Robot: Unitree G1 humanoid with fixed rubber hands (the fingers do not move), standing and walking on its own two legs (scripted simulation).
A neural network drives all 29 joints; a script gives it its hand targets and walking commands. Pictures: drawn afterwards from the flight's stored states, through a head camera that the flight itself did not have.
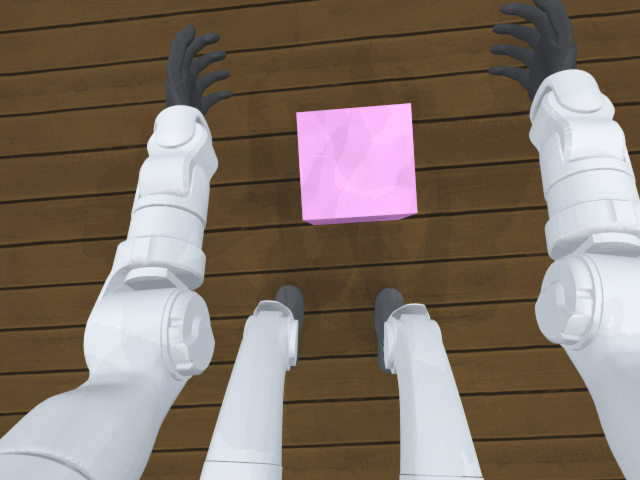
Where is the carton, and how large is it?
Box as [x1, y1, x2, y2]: [296, 103, 417, 224]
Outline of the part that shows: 410,103 296,112 303,220 312,224 399,219 417,212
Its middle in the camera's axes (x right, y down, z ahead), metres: +0.07 -0.14 +0.83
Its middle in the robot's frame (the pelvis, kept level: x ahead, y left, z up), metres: +0.49 -0.02 -0.52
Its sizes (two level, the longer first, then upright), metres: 0.210 0.200 0.250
